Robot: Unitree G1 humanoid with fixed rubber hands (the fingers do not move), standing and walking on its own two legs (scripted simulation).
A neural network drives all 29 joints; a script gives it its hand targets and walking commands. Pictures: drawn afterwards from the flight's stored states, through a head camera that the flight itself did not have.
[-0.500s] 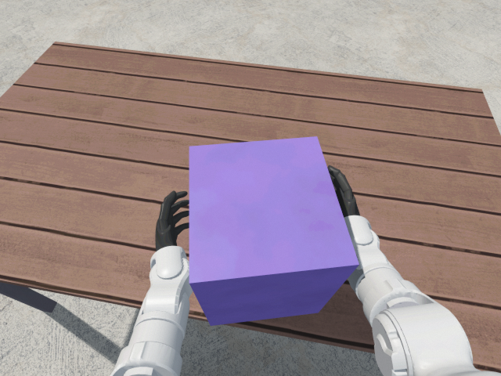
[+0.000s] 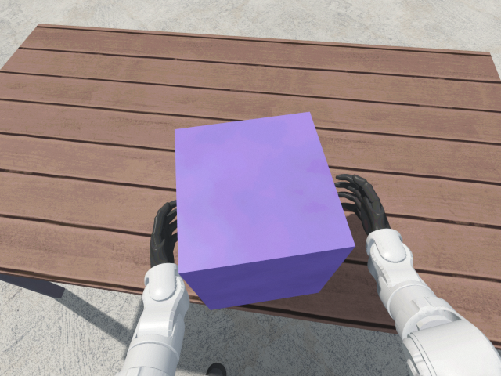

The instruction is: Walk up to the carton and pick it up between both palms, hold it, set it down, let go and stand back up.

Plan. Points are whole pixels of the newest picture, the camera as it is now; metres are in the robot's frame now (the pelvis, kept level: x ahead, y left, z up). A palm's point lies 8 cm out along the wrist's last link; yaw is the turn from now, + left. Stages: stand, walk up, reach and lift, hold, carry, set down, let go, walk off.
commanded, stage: set down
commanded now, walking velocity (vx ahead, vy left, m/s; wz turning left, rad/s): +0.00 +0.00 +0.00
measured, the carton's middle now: (255, 220) +0.37 +0.05 -0.01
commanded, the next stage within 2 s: none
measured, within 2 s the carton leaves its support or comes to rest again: neither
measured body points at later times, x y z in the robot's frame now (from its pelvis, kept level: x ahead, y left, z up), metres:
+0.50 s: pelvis -0.03 -0.01 +0.00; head +0.04 +0.01 +0.44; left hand +0.27 +0.19 -0.02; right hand +0.34 -0.18 -0.03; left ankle +0.01 +0.17 -0.74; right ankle +0.00 -0.10 -0.74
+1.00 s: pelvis -0.03 -0.01 +0.00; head +0.01 +0.01 +0.45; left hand +0.23 +0.18 -0.01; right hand +0.26 -0.21 -0.03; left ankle +0.01 +0.17 -0.74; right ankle +0.00 -0.10 -0.74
